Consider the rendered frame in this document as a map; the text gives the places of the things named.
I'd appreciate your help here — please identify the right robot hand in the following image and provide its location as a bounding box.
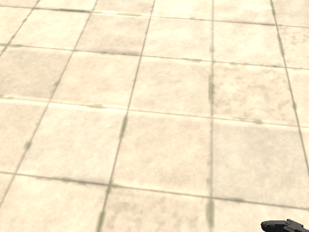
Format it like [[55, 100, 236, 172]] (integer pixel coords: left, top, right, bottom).
[[261, 218, 309, 232]]

